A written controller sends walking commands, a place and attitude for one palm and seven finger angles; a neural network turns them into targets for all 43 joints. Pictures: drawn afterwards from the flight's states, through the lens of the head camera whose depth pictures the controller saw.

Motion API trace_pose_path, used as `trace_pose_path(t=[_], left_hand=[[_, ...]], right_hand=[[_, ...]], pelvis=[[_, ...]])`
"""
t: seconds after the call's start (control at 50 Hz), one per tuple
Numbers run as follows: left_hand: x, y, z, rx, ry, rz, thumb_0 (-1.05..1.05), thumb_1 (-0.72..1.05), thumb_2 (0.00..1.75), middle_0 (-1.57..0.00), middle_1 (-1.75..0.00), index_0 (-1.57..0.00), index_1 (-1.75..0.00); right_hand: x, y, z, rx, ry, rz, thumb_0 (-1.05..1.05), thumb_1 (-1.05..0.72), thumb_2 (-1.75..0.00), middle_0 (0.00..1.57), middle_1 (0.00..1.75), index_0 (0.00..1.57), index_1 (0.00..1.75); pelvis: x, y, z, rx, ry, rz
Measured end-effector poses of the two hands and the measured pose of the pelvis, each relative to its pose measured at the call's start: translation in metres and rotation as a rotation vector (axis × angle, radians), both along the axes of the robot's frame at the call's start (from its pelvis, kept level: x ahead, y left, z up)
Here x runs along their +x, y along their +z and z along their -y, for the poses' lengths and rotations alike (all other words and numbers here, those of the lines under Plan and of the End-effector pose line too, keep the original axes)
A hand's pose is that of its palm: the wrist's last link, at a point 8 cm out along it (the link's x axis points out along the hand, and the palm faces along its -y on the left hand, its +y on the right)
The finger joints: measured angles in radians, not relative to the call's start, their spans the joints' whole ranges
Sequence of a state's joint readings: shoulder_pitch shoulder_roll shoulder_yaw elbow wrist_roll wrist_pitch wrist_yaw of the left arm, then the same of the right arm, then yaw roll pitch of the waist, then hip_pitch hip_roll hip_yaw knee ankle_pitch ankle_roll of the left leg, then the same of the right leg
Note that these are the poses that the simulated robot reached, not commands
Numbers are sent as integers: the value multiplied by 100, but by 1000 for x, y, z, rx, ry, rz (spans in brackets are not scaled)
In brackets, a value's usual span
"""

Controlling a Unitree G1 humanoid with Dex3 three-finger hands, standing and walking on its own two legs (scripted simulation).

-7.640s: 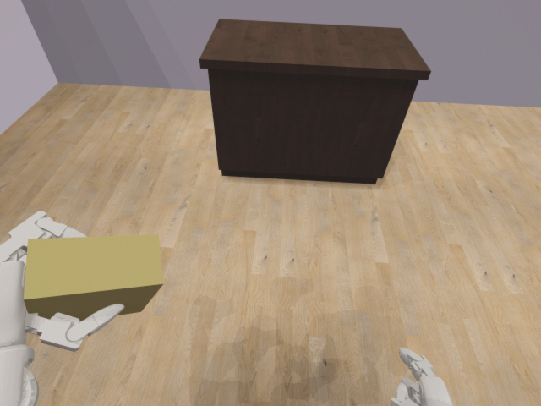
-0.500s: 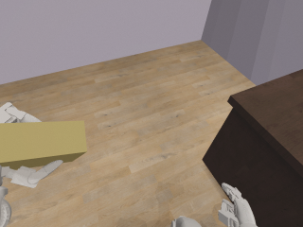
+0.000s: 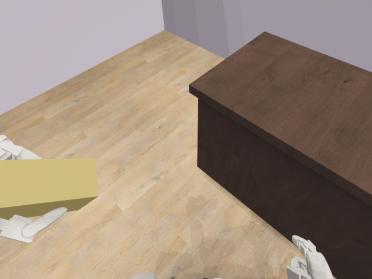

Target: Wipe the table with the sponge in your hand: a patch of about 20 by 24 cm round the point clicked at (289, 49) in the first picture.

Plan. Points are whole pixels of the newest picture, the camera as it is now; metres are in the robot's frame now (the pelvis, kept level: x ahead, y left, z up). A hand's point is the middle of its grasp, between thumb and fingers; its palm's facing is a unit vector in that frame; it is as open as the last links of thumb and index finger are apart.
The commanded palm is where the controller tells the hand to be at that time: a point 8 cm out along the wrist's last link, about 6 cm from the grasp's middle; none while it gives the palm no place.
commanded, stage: turn to face it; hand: left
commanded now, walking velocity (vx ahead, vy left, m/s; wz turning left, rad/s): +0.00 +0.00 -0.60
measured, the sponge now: (58, 189) +0.23 +0.21 +0.15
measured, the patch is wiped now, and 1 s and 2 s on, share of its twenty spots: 0.00 0.00 0.00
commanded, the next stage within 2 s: take the last steps up to it in 1.78 s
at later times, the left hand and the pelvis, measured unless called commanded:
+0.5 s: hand (126, 195) +0.22 +0.10 +0.17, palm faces +0.10 -0.85 -0.52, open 9.9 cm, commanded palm +0.17 +0.17 +0.18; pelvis -0.07 -0.05 -0.01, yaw -16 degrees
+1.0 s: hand (153, 215) +0.19 +0.05 +0.17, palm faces -0.09 -0.87 -0.49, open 9.9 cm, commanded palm +0.17 +0.10 +0.18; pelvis -0.12 -0.04 -0.01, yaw -33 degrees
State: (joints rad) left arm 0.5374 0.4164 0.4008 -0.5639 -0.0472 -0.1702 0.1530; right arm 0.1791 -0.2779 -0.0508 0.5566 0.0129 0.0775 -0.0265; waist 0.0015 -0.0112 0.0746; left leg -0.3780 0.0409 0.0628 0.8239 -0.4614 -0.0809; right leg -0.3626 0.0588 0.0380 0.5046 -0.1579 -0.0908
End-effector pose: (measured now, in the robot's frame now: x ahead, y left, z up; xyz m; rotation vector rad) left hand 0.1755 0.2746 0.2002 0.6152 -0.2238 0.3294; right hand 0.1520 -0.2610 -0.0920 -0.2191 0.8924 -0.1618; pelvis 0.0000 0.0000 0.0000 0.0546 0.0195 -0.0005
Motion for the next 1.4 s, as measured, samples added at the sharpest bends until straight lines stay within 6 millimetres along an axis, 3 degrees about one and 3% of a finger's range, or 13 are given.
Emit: trace_pose_path(t=[0.18,0.26,0.34,0.42,0.52,0.62,0.74,0.92,1.0,1.08,1.16,1.24,1.4], left_hand=[[-4,-13,19,-44,-108,78,-1,-47,99,-76,-135,-76,-135],[-3,-16,34,-36,-108,49,-1,-47,99,-76,-135,-76,-135],[5,-22,67,-13,-142,44,-1,-47,99,-76,-135,-76,-135],[15,-23,102,-50,-216,24,-1,-47,99,-76,-135,-76,-135],[15,-10,133,-3,-337,-25,-1,-47,99,-76,-135,-76,-135],[15,1,143,38,-393,-25,-1,-47,99,-76,-135,-76,-135],[13,-6,148,-27,-411,-18,-1,-47,99,-76,-135,-76,-135],[3,-16,160,-58,-561,32,-1,-47,99,-76,-135,-76,-135],[0,-13,167,-35,-563,26,-1,-47,99,-76,-135,-76,-135],[-3,-17,195,-28,-578,25,-1,-47,99,-76,-135,-76,-135],[-4,-24,237,-54,-661,43,-1,-47,99,-76,-135,-76,-135],[-13,-21,267,-52,-778,5,-1,-47,99,-76,-135,-76,-135],[-21,-1,278,16,-936,63,-1,-47,99,-76,-135,-75,-135]], right_hand=[[-20,15,1,-6,-34,124,1,-91,-90,20,30,20,30],[-34,3,-9,85,-50,161,1,-91,-90,20,30,20,30],[-54,-22,-7,162,-45,154,1,-91,-90,20,30,20,30],[-84,-34,11,172,-89,59,1,-91,-90,20,30,20,30],[-126,-24,43,135,-219,6,1,-91,-90,20,30,20,30],[-163,-11,76,74,-327,-4,1,-91,-90,20,30,20,30],[-195,6,95,14,-399,7,1,-91,-90,20,30,20,30],[-226,15,76,-16,-448,81,1,-91,-90,20,30,20,30],[-241,6,58,53,-487,126,1,-91,-90,20,30,20,30],[-261,-14,47,123,-505,136,1,-91,-90,20,30,20,30],[-293,-34,51,151,-540,85,1,-91,-90,20,30,20,30],[-333,-26,64,114,-640,30,1,-91,-90,20,30,20,30],[-399,4,78,-27,-807,19,1,-91,-90,20,30,20,30]], pelvis=[[-26,-11,6,-3,-95,11],[-31,-13,17,-24,-149,24],[-41,-24,37,-54,-188,45],[-58,-19,49,-29,-231,40],[-68,-6,55,-9,-295,19],[-76,1,58,6,-358,-3],[-87,3,54,18,-425,-21],[-116,-7,39,-3,-508,-13],[-122,-8,43,-28,-576,5],[-131,-15,55,-62,-643,15],[-151,-22,62,-84,-666,27],[-162,-14,60,-51,-733,21],[-166,-10,50,-28,-839,-11]])
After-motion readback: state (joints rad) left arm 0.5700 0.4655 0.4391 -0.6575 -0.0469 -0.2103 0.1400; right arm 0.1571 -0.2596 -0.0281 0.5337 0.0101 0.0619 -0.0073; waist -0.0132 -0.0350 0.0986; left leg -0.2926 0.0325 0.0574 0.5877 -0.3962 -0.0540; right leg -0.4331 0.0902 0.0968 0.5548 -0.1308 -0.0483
